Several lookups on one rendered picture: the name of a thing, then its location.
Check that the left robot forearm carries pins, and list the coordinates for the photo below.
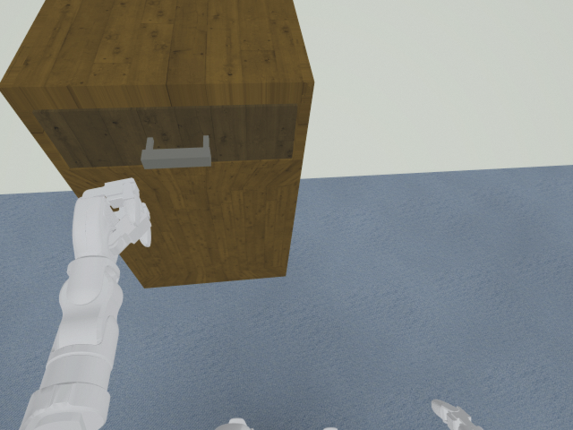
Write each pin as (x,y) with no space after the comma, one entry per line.
(73,393)

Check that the drawer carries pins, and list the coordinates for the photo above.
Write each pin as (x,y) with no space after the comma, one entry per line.
(109,137)

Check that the right robot hand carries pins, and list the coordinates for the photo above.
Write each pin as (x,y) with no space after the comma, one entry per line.
(455,417)

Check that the left robot shin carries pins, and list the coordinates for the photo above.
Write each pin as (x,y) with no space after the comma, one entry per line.
(237,420)

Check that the left robot hand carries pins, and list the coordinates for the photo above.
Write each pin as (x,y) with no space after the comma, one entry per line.
(94,221)

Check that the cabinet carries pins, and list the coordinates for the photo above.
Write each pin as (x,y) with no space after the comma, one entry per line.
(231,221)

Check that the handle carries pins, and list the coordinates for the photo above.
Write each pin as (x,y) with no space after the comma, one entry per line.
(176,158)

